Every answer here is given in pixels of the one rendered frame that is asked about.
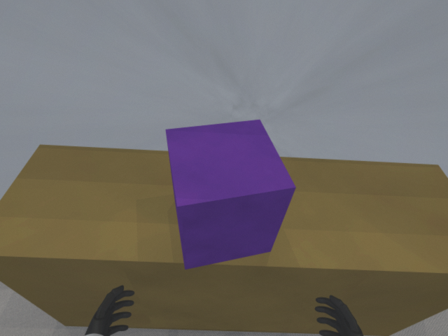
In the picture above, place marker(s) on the pedestal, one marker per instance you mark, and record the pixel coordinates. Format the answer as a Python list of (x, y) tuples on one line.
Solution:
[(78, 222)]

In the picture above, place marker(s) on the robot right hand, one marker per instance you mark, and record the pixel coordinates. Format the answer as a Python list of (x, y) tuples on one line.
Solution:
[(345, 323)]

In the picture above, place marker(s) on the carton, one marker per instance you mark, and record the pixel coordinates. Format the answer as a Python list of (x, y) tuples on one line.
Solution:
[(231, 190)]

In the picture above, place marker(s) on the robot left hand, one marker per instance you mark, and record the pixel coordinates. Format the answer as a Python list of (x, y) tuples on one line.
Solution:
[(104, 316)]

